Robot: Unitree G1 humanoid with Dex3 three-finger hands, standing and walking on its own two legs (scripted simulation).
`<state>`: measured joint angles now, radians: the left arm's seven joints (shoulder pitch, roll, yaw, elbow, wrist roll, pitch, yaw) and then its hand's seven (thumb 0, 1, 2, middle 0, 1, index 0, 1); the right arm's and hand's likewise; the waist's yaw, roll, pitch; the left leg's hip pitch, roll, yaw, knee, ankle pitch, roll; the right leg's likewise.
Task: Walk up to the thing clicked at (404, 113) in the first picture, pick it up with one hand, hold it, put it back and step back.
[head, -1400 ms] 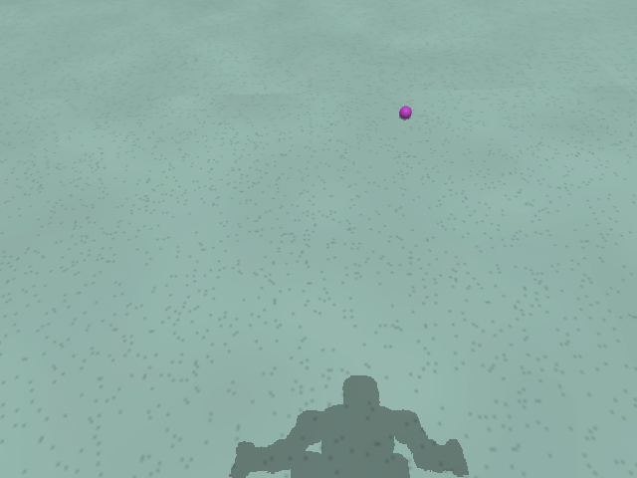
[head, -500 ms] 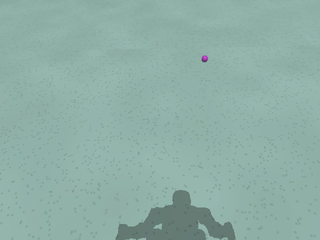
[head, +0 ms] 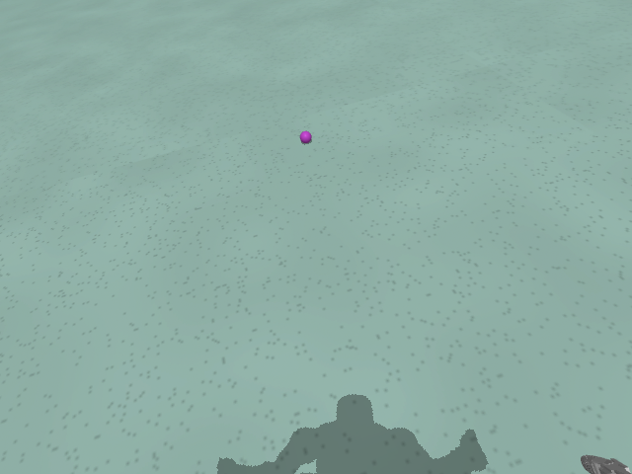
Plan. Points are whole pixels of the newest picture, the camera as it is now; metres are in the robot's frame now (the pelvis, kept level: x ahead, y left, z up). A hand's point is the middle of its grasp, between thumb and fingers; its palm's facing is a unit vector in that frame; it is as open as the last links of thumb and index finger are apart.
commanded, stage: walk up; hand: left
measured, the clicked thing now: (305, 137) +2.04 +0.18 -0.73
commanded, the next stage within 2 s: none
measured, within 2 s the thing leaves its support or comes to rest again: neither
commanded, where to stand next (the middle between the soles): +1.78 +0.52 m, yaw -81 degrees
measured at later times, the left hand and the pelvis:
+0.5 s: hand (172, 354) +0.37 +0.31 -0.14, palm faces -0.31 -0.83 -0.47, open 7.4 cm; pelvis +0.29 +0.02 -0.02, yaw -19 degrees
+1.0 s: hand (270, 159) +0.91 +0.16 -0.11, palm faces -0.49 -0.66 -0.57, open 7.3 cm; pelvis +0.60 +0.01 -0.03, yaw -34 degrees
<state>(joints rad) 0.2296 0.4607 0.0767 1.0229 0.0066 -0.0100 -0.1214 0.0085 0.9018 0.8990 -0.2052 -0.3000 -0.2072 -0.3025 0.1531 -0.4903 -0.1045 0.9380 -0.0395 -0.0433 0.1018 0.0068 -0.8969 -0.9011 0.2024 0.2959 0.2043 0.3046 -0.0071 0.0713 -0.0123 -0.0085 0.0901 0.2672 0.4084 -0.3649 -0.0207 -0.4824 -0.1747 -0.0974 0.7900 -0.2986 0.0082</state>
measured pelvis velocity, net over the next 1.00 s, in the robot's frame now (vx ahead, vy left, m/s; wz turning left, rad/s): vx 0.60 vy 0.01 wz -0.60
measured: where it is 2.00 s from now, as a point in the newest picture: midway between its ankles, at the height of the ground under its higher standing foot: (328, 256)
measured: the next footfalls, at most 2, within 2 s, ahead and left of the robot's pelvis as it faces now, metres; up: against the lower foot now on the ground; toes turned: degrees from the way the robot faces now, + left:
right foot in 0.06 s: +0.14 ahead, -0.16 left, +0.00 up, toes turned -14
left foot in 0.52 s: +0.53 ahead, +0.11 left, +0.00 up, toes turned -19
